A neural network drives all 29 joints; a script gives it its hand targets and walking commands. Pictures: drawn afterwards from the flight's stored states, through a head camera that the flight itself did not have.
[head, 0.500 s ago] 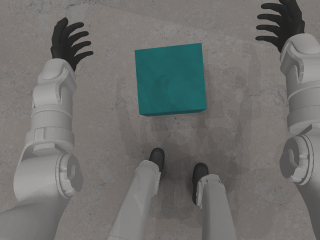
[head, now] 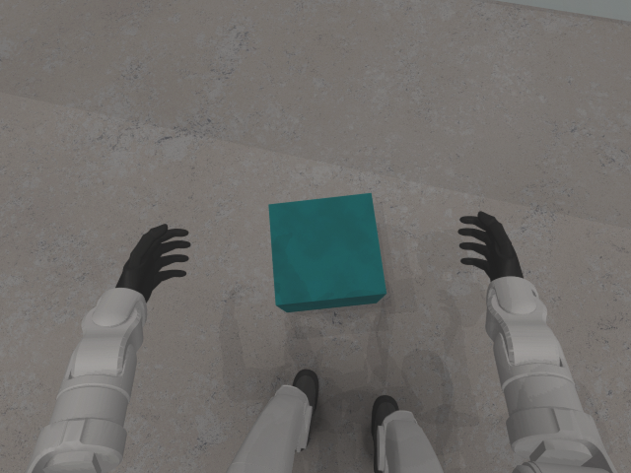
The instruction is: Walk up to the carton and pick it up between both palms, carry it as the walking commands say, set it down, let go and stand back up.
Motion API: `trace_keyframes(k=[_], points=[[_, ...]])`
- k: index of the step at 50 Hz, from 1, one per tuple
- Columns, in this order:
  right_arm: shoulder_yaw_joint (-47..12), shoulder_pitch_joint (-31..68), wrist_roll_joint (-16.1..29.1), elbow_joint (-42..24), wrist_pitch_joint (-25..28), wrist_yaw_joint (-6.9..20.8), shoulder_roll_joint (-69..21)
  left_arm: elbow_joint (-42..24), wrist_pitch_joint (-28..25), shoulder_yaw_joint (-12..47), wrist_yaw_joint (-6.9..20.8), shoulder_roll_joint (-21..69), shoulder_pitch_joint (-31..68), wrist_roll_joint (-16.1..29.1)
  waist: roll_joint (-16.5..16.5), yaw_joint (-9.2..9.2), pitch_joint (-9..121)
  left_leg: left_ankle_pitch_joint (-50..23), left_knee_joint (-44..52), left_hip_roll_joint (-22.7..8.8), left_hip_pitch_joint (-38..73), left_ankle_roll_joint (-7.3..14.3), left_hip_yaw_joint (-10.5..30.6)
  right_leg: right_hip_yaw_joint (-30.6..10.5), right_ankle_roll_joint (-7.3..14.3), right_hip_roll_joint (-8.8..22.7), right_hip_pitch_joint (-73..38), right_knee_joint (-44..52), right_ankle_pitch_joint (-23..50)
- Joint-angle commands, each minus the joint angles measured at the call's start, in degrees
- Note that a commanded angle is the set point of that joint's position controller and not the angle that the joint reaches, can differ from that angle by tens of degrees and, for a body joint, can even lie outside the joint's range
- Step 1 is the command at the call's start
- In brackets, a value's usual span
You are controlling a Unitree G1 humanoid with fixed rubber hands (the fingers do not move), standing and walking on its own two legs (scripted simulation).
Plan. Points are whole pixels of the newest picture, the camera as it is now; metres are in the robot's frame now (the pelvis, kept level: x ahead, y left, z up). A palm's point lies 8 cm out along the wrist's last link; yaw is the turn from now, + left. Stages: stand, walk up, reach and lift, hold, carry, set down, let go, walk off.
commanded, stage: let go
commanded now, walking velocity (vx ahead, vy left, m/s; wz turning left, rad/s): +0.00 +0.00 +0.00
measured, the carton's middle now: (326, 257) +0.50 +0.07 -0.62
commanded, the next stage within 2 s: stand in 0.90 s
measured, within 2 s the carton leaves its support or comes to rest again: neither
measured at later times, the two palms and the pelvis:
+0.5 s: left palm (143, 393) +0.20 +0.22 -0.02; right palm (605, 418) +0.24 -0.25 -0.03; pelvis +0.05 -0.02 +0.04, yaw +1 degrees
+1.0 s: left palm (124, 375) +0.21 +0.24 -0.01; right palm (626, 471) +0.19 -0.27 -0.04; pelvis +0.06 -0.02 +0.04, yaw +4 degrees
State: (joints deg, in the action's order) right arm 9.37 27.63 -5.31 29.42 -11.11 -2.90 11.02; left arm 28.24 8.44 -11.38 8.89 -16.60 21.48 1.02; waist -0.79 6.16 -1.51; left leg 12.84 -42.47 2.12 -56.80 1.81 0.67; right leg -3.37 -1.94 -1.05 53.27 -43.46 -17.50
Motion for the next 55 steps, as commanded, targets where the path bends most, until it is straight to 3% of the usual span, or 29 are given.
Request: trace_keyframes(k=[1, 5, 9, 12, 17, 22, 25, 29, 35, 39, 44, 45, 46, 47, 48, 49, 51, 52, 53, 55], points=[[0.4, -5.5, -0.2, 0.6, 3.7, 1.1, 3.8, -0.4, -3.2, 2.1, -0.8, -1.9, -7.5, -0.1, 1.5, -1.13, 29.9, -10.7, 6.3, -2.2, 34.8, -2.8, 1.1, 3.8, 1.2, -1.5, -11.2, 7.9, -0.1], [0.3, -12.3, 1.7, 0.8, 6.9, 1.9, 3.7, -4.4, -6.0, 5.2, -2.4, -1.5, -13.8, -0.1, -3.1, -1.37, 26.4, -16.4, 8.1, -2.8, 43.5, -3.4, 2.7, 3.1, 2.2, -1.8, -13.1, 10.5, 1.8], [-0.6, -19.7, 2.9, -2.1, 9.2, 2.6, 4.0, -8.9, -7.5, 7.2, -3.9, -1.5, -21.5, 0.3, -5.1, -1.78, 25.3, -22.7, 9.3, -2.6, 51.1, -3.8, 3.1, 2.6, 2.6, -1.9, -18.0, 12.8, 4.6], [-1.5, -24.0, 3.1, -4.6, 10.3, 3.1, 4.4, -10.2, -7.7, 7.7, -4.7, -2.0, -26.5, 0.2, -3.7, -2.10, 22.0, -21.0, 11.1, -2.0, 52.5, -3.7, 2.3, 2.3, 2.8, -1.7, -23.7, 14.7, 5.0], [-3.1, -31.4, 2.8, -6.7, 10.5, 3.8, 4.9, -10.0, -6.9, 8.7, -5.1, -1.4, -33.6, 0.4, 2.2, -3.09, 14.0, -15.3, 15.1, -0.4, 52.1, -3.0, 0.5, 2.4, 2.9, -1.0, -34.2, 19.0, 6.8], [-4.6, -33.9, 3.4, -7.9, 9.2, 4.1, 4.6, -9.8, -5.3, 8.9, -4.6, -1.8, -33.5, 0.3, 6.2, -3.86, 6.0, -10.8, 17.9, 0.7, 52.5, -1.6, -0.5, 1.8, 2.5, 0.2, -38.8, 22.5, 10.1], [-5.4, -34.5, 3.7, -8.5, 7.6, 4.7, 4.9, -9.9, -3.9, 8.7, -4.3, -2.3, -33.3, -0.4, 5.9, -4.22, 2.0, -9.1, 18.2, 1.1, 54.2, -1.1, -0.8, 1.4, 2.3, 1.2, -38.3, 23.8, 10.1], [-5.8, -36.2, 3.9, -8.6, 5.8, 5.4, 5.0, -10.6, -1.9, 7.9, -4.3, -3.1, -33.5, -1.7, 3.1, -4.77, -0.7, -8.8, 17.8, 1.6, 56.5, -0.9, -1.2, 1.0, 2.0, 2.2, -38.8, 24.6, 10.2], [-6.3, -38.5, 4.8, -8.6, 5.1, 5.4, 4.9, -12.0, 0.1, 7.4, -5.0, -3.4, -32.4, -2.3, 1.0, -5.29, -0.1, -11.0, 17.7, 2.1, 56.0, -1.2, -1.3, 0.3, 1.7, 2.2, -43.9, 22.8, 19.2], [-6.3, -39.8, 5.4, -9.3, 5.9, 4.8, 5.6, -13.5, 1.8, 7.1, -5.5, -2.8, -32.8, -1.9, 1.1, -5.21, 2.9, -14.2, 17.4, 2.1, 54.4, -1.4, -1.4, 0.0, 1.6, 1.9, -48.1, 20.8, 26.1], [-6.1, -40.4, 5.1, -9.6, 6.3, 4.1, 6.0, -14.3, 4.2, 6.7, -6.3, -2.0, -32.5, -2.0, 3.8, -5.35, 4.8, -14.3, 16.8, 1.7, 52.4, -1.5, -1.6, 0.3, 1.6, 1.4, -49.6, 19.8, 28.1], [-6.0, -40.6, 5.1, -9.5, 6.3, 3.9, 6.1, -14.2, 4.7, 6.7, -6.5, -2.0, -32.7, -1.9, 4.3, -5.52, 4.7, -13.7, 16.8, 1.5, 52.3, -1.4, -1.6, 0.5, 1.6, 1.4, -49.4, 19.8, 27.1], [-3.9, -48.5, 2.4, -0.6, 8.7, 3.2, 11.2, -8.5, -1.0, 6.1, -7.7, -7.0, -31.6, -3.8, 9.5, -7.39, 3.2, -2.8, 18.8, -3.8, 39.8, -3.5, 6.6, 5.5, 0.7, 3.1, -49.0, 17.8, -8.9], [-3.8, -51.3, 1.9, 0.9, 9.4, 2.0, 14.4, -7.3, -3.4, 5.9, -9.0, -6.6, -32.1, -5.1, 7.5, -7.41, -2.4, 17.0, 23.4, -4.3, 30.9, -4.0, 11.0, 4.6, 0.4, 2.8, -43.7, 17.6, -21.7], [-3.5, -46.1, 1.2, 0.7, 10.4, 1.3, 16.5, -5.4, -5.6, 6.8, -9.9, -3.5, -37.6, -5.0, 1.3, -3.79, -5.4, 24.6, 25.0, -4.9, 28.4, -3.9, 11.6, 2.1, 1.1, 2.7, -40.3, 18.2, -24.2], [-3.5, -41.4, 1.4, -0.6, 11.6, 1.6, 15.6, -3.5, -7.3, 7.6, -10.2, -2.9, -40.5, -4.8, 0.1, -2.66, -6.1, 21.7, 23.9, -4.5, 28.1, -3.4, 11.9, 0.7, 1.9, 3.4, -38.9, 18.0, -19.7], [-5.2, -43.7, 2.6, 1.4, 13.9, 2.2, 9.3, -2.1, -9.9, 6.9, -10.9, -5.8, -37.5, -5.0, -0.8, -4.38, 0.0, 6.3, 20.3, -1.3, 25.9, -3.3, 11.4, 0.0, 2.2, 5.5, -48.2, 15.7, -7.6], [-5.5, -44.0, 3.1, 2.8, 14.9, 2.7, 8.3, -1.9, -10.6, 6.7, -11.1, -6.2, -36.3, -4.7, -0.9, -3.94, 4.8, -1.4, 17.4, -0.5, 28.4, -3.4, 9.8, -0.8, 2.7, 6.7, -49.5, 15.8, -5.5], [-5.5, -43.6, 3.0, 3.5, 15.5, 3.1, 8.9, -1.8, -11.1, 6.9, -11.1, -6.2, -36.4, -4.4, -2.0, -3.44, 7.6, -3.4, 15.3, -0.4, 31.6, -3.5, 8.9, -2.1, 3.1, 7.7, -46.9, 17.2, -7.6], [-5.6, -44.4, 3.3, 4.1, 16.0, 3.5, 8.6, -0.8, -11.4, 7.5, -11.3, -6.1, -34.5, -4.2, 3.3, -5.81, 5.0, -0.2, 12.7, -0.5, 33.4, -2.7, 7.2, -3.9, 4.1, 10.7, -40.1, 19.8, -11.7]])
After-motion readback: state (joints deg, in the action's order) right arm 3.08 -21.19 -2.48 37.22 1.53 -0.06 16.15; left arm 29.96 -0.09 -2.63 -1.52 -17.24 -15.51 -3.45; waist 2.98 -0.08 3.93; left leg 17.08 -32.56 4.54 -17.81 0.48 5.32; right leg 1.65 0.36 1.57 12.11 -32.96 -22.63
